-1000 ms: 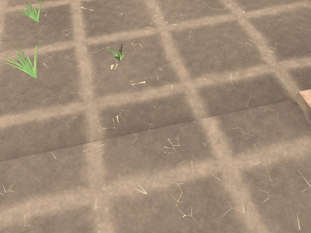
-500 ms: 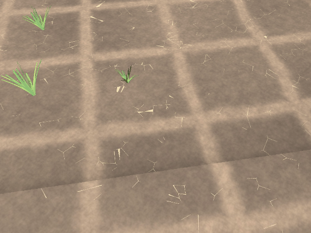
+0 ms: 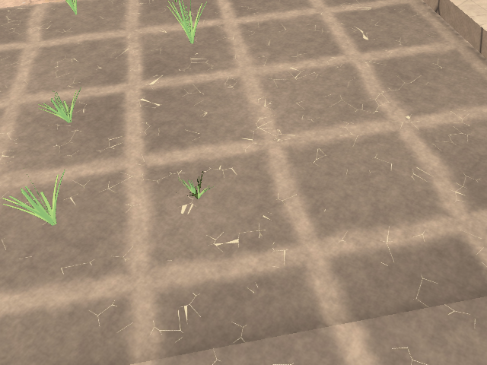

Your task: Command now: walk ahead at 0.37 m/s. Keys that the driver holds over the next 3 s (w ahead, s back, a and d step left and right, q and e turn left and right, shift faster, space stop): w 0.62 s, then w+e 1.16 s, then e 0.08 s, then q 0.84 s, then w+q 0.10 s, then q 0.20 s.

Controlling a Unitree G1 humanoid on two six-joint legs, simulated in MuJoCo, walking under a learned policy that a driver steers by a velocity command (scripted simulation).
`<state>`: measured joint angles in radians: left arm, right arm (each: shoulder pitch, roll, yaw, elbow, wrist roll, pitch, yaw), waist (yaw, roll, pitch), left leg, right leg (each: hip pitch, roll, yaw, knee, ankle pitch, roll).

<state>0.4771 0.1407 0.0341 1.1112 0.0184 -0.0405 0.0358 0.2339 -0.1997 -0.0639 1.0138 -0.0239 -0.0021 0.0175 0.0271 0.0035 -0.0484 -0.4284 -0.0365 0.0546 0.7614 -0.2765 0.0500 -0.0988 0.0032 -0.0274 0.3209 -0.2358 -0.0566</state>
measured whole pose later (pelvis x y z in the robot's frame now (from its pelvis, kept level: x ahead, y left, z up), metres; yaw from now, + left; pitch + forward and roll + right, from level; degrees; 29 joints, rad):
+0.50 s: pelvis +0.20 +0.07 -0.01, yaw +1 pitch +0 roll +0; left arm 0.32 0.20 0.07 1.02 0.03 -0.07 -0.02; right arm 0.27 -0.19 -0.06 0.99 -0.02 -0.08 0.01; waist 0.01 -0.04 0.02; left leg -0.19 -0.05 0.11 0.38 -0.20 0.08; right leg -0.44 -0.06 -0.02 1.11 -0.27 -0.08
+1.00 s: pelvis +0.48 +0.03 -0.02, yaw -8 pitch +0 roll +0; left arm 0.23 0.24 0.08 0.96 0.01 -0.05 -0.01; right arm 0.24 -0.21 -0.05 0.93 -0.03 -0.09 -0.01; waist 0.00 0.01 0.08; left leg -0.38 0.04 0.01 1.17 -0.33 0.03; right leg -0.28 0.13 -0.05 0.45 -0.16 -0.14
